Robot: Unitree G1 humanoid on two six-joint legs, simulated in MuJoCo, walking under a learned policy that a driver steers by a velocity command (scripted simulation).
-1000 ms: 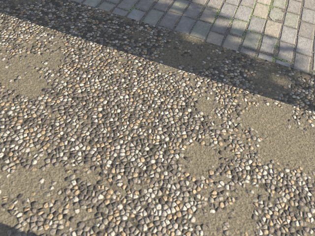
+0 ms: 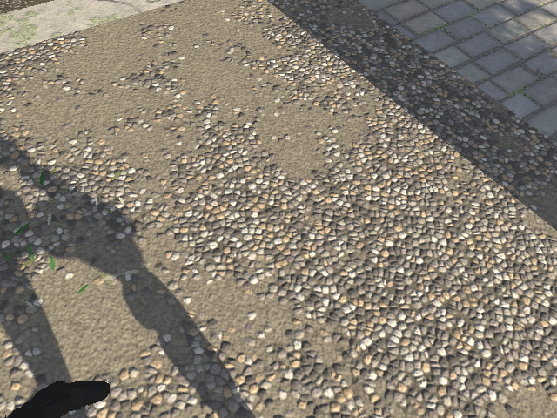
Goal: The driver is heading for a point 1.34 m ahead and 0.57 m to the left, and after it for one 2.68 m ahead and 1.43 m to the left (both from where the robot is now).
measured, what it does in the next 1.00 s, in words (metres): walks ahead, turning left: right foot, then left foot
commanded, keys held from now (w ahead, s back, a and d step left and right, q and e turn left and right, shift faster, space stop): w+q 0.92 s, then w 0.08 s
